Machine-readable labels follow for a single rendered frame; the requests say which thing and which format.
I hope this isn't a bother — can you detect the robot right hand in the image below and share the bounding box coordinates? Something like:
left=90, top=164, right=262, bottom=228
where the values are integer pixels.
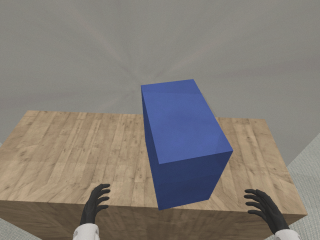
left=244, top=189, right=290, bottom=235

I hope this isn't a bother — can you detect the left robot forearm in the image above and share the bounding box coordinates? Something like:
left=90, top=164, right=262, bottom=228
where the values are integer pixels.
left=73, top=223, right=100, bottom=240

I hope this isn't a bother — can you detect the robot left hand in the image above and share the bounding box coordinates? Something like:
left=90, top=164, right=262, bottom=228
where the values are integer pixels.
left=79, top=183, right=111, bottom=226

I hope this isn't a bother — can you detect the carton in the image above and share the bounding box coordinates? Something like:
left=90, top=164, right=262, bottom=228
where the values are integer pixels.
left=141, top=79, right=234, bottom=211

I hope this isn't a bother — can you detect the pedestal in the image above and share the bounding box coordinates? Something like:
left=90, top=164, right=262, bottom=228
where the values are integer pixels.
left=0, top=110, right=308, bottom=240

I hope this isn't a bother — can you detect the right robot forearm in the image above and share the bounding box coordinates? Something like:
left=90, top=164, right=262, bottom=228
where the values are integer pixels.
left=274, top=229, right=302, bottom=240

